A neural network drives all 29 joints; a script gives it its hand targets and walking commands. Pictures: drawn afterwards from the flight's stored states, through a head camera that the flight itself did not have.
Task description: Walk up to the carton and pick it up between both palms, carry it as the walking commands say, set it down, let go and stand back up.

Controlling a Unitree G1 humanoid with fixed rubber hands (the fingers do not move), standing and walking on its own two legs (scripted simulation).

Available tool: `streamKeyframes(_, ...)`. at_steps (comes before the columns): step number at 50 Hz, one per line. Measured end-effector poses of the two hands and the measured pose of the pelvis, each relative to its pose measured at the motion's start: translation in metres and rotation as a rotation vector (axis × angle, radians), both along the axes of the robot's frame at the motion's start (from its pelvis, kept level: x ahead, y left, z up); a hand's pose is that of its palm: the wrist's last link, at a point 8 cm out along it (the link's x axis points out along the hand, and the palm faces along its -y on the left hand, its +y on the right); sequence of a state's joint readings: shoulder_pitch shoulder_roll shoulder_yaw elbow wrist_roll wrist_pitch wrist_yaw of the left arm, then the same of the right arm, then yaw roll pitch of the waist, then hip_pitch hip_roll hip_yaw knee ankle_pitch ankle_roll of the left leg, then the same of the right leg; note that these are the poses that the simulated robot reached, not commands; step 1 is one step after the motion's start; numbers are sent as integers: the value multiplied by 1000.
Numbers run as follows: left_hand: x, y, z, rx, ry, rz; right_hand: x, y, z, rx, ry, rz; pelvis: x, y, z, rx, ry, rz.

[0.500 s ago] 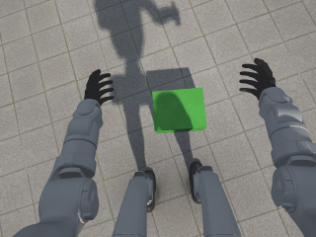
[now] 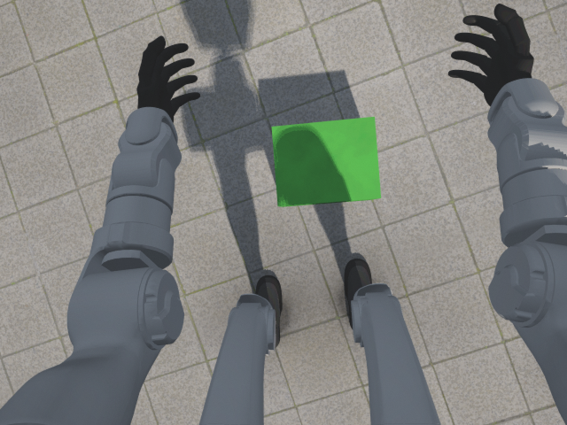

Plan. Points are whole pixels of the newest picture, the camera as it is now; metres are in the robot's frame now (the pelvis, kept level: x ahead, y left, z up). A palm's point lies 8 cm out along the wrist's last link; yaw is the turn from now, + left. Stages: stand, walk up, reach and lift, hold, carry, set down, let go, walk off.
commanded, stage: reach and lift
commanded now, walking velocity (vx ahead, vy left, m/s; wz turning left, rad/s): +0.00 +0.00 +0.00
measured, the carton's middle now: (324, 166) +0.48 -0.06 -0.58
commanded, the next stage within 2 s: none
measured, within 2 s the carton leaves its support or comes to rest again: neither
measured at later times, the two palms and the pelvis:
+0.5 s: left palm (204, 142) +0.50 +0.16 -0.29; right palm (449, 122) +0.49 -0.26 -0.29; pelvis -0.04 +0.00 -0.14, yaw +0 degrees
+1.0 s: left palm (226, 157) +0.49 +0.16 -0.42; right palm (414, 142) +0.49 -0.24 -0.42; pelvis -0.07 +0.00 -0.25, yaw +1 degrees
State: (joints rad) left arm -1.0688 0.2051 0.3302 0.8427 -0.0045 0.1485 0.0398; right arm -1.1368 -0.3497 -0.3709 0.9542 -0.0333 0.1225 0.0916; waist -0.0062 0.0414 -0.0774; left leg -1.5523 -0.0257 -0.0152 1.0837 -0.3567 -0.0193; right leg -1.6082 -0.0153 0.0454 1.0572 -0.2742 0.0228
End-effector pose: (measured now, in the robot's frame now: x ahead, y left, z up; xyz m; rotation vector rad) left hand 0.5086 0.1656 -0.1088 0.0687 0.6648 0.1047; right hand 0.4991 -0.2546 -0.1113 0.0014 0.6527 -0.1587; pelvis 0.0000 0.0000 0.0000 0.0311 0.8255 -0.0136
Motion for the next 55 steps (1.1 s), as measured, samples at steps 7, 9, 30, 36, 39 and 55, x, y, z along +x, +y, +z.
streamKeyframes(7,-3,0,-37,8,25,14,-3,0,-38,1,31,-2,-5,-2,-30,4,40,-5)
streamKeyframes(9,-3,0,-52,10,27,12,-3,1,-52,2,28,-9,-8,-3,-44,3,49,-1)
streamKeyframes(30,-13,0,-222,34,3,9,-11,0,-221,-63,16,-2,-57,-2,-156,-3,-261,-5)
streamKeyframes(36,-20,0,-254,35,30,14,-16,12,-259,-46,48,-15,-61,-1,-195,-2,-264,6)
streamKeyframes(39,-16,0,-263,30,28,18,-11,15,-266,-38,41,-15,-64,-1,-212,-2,-283,8)
streamKeyframes(55,-20,-9,-341,28,96,-16,-13,12,-337,-37,86,-36,-65,-2,-269,-5,-269,18)
